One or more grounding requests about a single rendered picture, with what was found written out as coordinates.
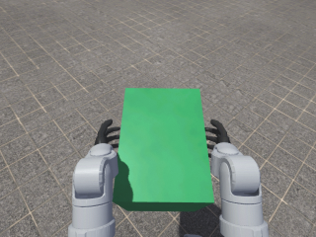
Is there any left robot forearm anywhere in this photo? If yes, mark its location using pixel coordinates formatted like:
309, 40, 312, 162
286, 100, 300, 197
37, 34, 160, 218
67, 143, 119, 237

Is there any robot right hand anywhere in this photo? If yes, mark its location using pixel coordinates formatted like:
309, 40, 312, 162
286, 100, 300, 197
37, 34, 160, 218
204, 119, 231, 158

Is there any right robot forearm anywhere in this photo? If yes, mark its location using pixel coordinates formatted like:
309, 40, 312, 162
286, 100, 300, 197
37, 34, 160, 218
210, 142, 270, 237

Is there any robot left hand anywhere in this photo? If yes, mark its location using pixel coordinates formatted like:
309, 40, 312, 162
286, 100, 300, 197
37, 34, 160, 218
94, 119, 120, 156

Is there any carton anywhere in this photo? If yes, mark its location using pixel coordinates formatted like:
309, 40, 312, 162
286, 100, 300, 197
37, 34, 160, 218
112, 88, 214, 212

